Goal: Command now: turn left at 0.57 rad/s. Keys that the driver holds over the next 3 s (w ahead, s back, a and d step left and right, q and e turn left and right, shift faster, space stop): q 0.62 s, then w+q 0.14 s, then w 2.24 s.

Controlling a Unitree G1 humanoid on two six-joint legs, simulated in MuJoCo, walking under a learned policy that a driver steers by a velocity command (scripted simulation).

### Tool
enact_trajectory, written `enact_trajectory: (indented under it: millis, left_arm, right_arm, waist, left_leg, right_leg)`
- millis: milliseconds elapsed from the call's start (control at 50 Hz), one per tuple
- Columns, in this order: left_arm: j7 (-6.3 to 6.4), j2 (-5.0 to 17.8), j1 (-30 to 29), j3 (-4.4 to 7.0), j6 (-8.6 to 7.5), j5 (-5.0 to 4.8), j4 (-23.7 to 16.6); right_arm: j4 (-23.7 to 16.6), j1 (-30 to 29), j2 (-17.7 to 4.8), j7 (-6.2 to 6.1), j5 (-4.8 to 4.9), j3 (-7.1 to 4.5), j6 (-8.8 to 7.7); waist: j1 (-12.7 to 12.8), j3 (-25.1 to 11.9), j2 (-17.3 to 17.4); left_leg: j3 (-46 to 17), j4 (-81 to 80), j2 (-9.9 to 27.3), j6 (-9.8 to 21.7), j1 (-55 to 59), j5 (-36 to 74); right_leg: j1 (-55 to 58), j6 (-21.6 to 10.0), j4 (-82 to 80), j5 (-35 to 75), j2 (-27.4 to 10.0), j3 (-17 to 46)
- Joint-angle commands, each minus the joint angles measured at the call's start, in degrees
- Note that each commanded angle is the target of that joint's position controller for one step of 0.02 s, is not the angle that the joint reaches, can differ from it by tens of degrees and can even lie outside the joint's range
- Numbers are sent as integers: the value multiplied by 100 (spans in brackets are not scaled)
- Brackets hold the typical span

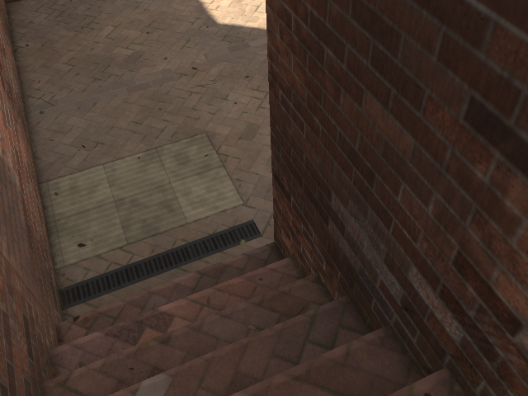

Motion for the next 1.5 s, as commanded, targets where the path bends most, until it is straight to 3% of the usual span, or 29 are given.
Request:
enact_trajectory:
  millis: [20,120,220,260,280,300,320,380,420,520,580,620,820,940,980,1000,1020,1040,1060,1100,1160,1260,1320,1340,1400,1440,1460,1480,1500]
  left_arm:
    - [-4,672,-29,221,-51,55,-506]
    - [91,894,239,226,88,161,-689]
    - [110,1287,-152,413,151,168,-1017]
    - [104,1232,445,493,381,185,-803]
    - [8,899,350,418,435,215,-843]
    - [-92,642,-514,319,421,198,-1627]
    - [-70,936,-1206,352,273,184,-1754]
    - [28,743,-314,335,188,248,-1144]
    - [38,799,85,411,349,322,-826]
    - [-4,286,-790,229,553,274,-1183]
    - [-43,-7,-1333,44,487,284,-1471]
    - [1,118,-1042,108,428,274,-1352]
    - [-271,463,-788,115,122,246,-943]
    - [-230,534,466,128,-55,42,-330]
    - [-152,425,1343,165,-57,-19,-125]
    - [-135,534,1726,148,-110,66,-53]
    - [-137,1406,2363,309,-175,-51,28]
    - [-134,1610,2886,486,-223,-171,302]
    - [-113,1424,2751,429,-244,-89,338]
    - [-122,1210,1972,366,-269,208,342]
    - [-151,971,1970,288,-431,54,478]
    - [-84,712,1588,153,-552,-56,592]
    - [-187,611,2166,164,-558,54,887]
    - [-160,461,2124,107,-531,115,1018]
    - [87,524,2900,152,-205,361,1456]
    - [50,828,2206,259,-173,150,1361]
    - [-50,580,2546,280,-210,61,1377]
    - [-85,411,2920,244,-224,10,1346]
    - [-44,507,2799,215,-270,79,1306]
  right_arm:
    - [-597,42,-202,116,-23,13,168]
    - [-1147,-474,-70,74,63,152,294]
    - [-1076,146,-180,50,246,258,304]
    - [-723,1066,-217,145,283,168,274]
    - [-569,1557,-240,185,307,156,161]
    - [-830,1886,-1341,190,401,-69,85]
    - [-809,1996,-1198,63,191,-56,-14]
    - [-964,112,-799,-183,-49,70,-81]
    - [-1030,-231,-328,-101,126,212,-171]
    - [-789,948,-134,-252,221,268,-169]
    - [-690,1578,-89,-419,89,259,-106]
    - [-767,1315,-256,-442,80,250,-162]
    - [-802,706,-587,-193,149,85,-120]
    - [-430,392,-488,-31,54,83,-248]
    - [-257,443,-299,-154,28,77,-181]
    - [-235,490,318,-182,-8,166,-240]
    - [-432,765,241,-215,112,113,-354]
    - [-428,122,-435,-269,14,-68,-407]
    - [-356,-411,-491,-251,16,-98,-436]
    - [-70,-403,-294,-163,62,-63,-344]
    - [298,-237,-266,-45,43,-117,-210]
    - [119,-951,415,245,-56,187,-413]
    - [89,-1264,394,188,29,276,-473]
    - [290,-856,465,107,73,271,-470]
    - [438,-730,377,-102,105,242,-559]
    - [1221,1567,-53,-97,-6,37,-489]
    - [1353,1841,-378,-70,-80,-94,-464]
    - [1381,2331,-413,51,2,-89,-482]
    - [1352,2408,-292,112,138,-77,-483]
  waist:
    - [-142,-655,-1113]
    - [-116,-621,-1178]
    - [-224,-719,-1641]
    - [-317,-540,-693]
    - [-542,4,688]
    - [-756,482,2016]
    - [-1087,341,991]
    - [359,107,795]
    - [637,-279,454]
    - [32,-474,199]
    - [-382,-481,265]
    - [-137,-772,411]
    - [-90,-164,612]
    - [166,-67,619]
    - [597,136,18]
    - [543,45,-1029]
    - [253,-149,-2102]
    - [657,-153,-1744]
    - [688,230,-1147]
    - [224,454,-971]
    - [-80,349,-644]
    - [18,74,-536]
    - [611,357,-709]
    - [529,46,-1130]
    - [1051,648,-516]
    - [-66,-124,-792]
    - [-122,-32,838]
    - [48,-820,863]
    - [-117,-1145,377]
  left_leg:
    - [104,1500,69,-259,-758,773]
    - [494,313,354,-269,-845,1263]
    - [1217,-2154,484,251,1976,760]
    - [950,-4266,417,517,2947,115]
    - [-416,-4772,822,624,3631,390]
    - [-4200,-5554,2695,1045,3728,2615]
    - [-4742,-6033,2846,1217,3270,2901]
    - [-2513,-5390,1924,1110,1276,2322]
    - [-1776,-5074,1476,1010,439,3185]
    - [-1983,-4377,1358,1345,1853,3504]
    - [-2327,-4308,1338,1288,2933,3285]
    - [-2558,-4124,1560,1536,2522,4348]
    - [-3354,-5132,1168,1896,1453,643]
    - [-2424,-4483,839,1589,509,3294]
    - [-2042,-3196,249,1262,286,2615]
    - [-1395,-1337,-326,974,-883,964]
    - [-1100,-982,-785,773,-2161,-461]
    - [-894,-658,-325,620,-3193,-464]
    - [-980,-491,-132,539,-3378,91]
    - [-660,-595,230,506,-2456,1312]
    - [-739,-867,252,494,-1878,3219]
    - [521,-3027,319,469,864,6974]
    - [982,-4092,441,386,1084,6433]
    - [1015,-3465,488,396,1544,6823]
    - [797,-6101,830,376,674,5143]
    - [620,-6077,1126,658,3215,5522]
    - [224,-6168,1726,954,4617,7102]
    - [-482,-3527,2754,1236,6646,8660]
    - [-628,-3689,2994,1418,6464,7663]
  right_leg:
    - [440,-1512,-1431,2080,-1560,1582]
    - [258,-1088,-1453,317,-1447,950]
    - [-797,-682,-1259,-866,-1365,114]
    - [-993,-424,51,-1563,-1233,-29]
    - [-2820,-55,2295,-2606,-717,-636]
    - [-5311,345,3308,-3686,401,-233]
    - [-5065,437,3444,-2719,222,1025]
    - [-3563,490,4673,-23,227,798]
    - [-2658,502,5533,770,370,570]
    - [-4243,619,6670,105,618,379]
    - [-5005,742,5279,-181,616,416]
    - [-4419,724,6102,288,650,492]
    - [-2105,437,3491,562,334,736]
    - [751,258,1558,-1040,352,219]
    - [1872,261,-897,-1287,375,224]
    - [2721,52,-811,-898,-375,1553]
    - [3481,-304,-726,2470,-1654,3555]
    - [3669,-649,-1126,1441,-1892,4555]
    - [3237,-752,-1234,879,-1812,4337]
    - [1744,-891,-1130,521,-1367,3198]
    - [977,-750,-494,543,-752,2087]
    - [-1143,-657,-298,-1315,-244,1298]
    - [-605,-686,499,-752,-96,1058]
    - [-602,-654,1072,-566,-151,999]
    - [1401,-758,2512,1694,-75,1244]
    - [5,-817,4582,2757,-91,1407]
    - [-1708,-552,6774,-1581,793,777]
    - [-3768,-407,7516,-4013,591,681]
    - [-4182,-509,7256,-3464,259,907]
Next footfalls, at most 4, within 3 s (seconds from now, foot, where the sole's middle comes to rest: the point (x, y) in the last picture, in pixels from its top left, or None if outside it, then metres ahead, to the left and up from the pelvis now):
0.28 left None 0.00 0.12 -0.76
0.98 right None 0.11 -0.09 -0.76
1.44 left None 0.24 0.21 -0.95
1.88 right None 0.53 0.15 -1.14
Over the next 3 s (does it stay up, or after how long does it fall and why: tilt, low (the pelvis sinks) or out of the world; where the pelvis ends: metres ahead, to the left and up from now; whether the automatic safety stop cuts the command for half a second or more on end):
stays up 0.89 0.39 -0.75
